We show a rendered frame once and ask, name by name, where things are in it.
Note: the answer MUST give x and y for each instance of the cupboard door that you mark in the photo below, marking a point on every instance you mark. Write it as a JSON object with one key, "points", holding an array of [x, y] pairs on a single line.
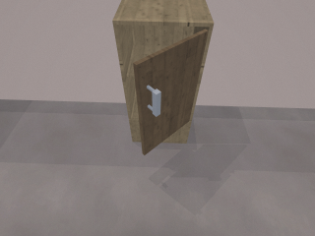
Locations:
{"points": [[174, 71]]}

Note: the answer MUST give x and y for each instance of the handle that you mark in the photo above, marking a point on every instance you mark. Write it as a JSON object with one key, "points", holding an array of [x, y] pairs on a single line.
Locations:
{"points": [[156, 101]]}

